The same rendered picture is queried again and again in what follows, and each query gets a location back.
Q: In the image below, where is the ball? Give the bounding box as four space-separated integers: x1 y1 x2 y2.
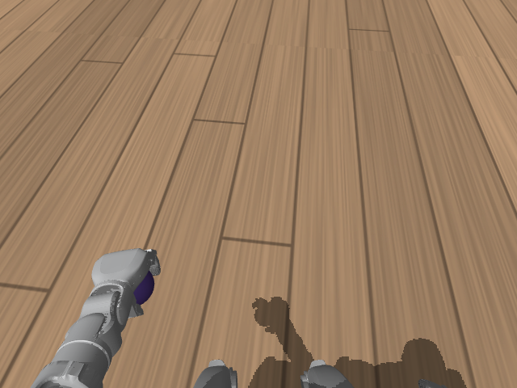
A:
133 271 154 305

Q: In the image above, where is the left robot arm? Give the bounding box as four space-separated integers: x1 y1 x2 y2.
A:
30 280 134 388

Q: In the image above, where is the left robot hand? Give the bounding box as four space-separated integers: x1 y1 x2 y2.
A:
91 248 161 318

